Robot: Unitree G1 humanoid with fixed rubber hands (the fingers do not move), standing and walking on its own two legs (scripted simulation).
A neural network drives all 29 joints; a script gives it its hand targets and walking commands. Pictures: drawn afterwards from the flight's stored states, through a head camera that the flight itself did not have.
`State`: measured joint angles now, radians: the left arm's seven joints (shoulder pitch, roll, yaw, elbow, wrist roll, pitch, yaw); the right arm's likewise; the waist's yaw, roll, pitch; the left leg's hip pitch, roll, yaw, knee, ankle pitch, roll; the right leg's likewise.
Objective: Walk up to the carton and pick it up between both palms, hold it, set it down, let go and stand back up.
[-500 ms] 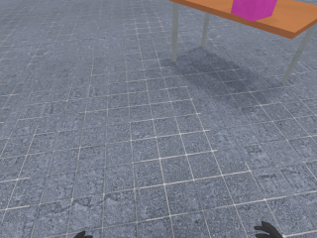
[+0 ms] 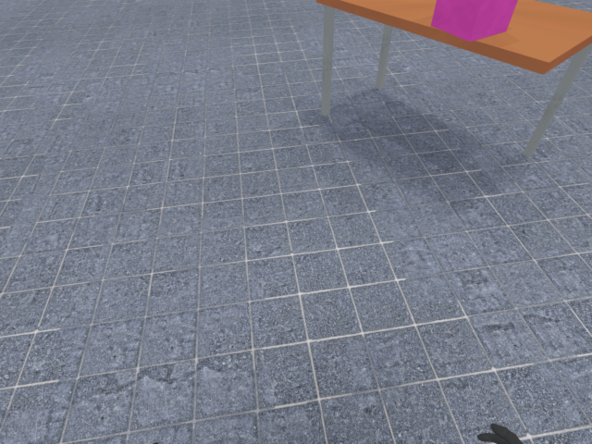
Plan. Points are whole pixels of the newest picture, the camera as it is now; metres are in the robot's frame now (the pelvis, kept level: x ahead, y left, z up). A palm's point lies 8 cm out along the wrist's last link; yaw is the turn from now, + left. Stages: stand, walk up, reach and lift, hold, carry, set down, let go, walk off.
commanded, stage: stand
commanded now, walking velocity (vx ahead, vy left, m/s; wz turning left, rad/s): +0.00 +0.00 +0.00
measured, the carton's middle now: out of the picture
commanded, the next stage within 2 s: none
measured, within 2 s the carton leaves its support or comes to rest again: neither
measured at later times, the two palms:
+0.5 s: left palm out of the picture +0.08 +0.26 -0.12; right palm out of the picture +0.10 -0.27 -0.10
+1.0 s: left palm out of the picture +0.08 +0.26 -0.11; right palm out of the picture +0.09 -0.27 -0.10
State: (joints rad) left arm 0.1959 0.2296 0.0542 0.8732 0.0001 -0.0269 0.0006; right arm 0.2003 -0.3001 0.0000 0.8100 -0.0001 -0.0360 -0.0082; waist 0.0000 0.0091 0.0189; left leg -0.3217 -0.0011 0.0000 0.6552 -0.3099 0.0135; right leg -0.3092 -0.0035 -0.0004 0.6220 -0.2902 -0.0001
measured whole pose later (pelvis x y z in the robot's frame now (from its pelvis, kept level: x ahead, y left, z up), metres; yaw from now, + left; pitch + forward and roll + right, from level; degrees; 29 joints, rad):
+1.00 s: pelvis +0.00 +0.00 +0.01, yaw +0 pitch -1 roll -1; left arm 0.18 0.23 0.05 0.99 0.00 -0.03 -0.01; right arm 0.20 -0.30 0.00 0.90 0.00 -0.04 -0.01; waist 0.00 0.01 0.02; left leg -0.27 0.00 0.00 0.53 -0.25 0.02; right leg -0.24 0.00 0.00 0.47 -0.21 0.00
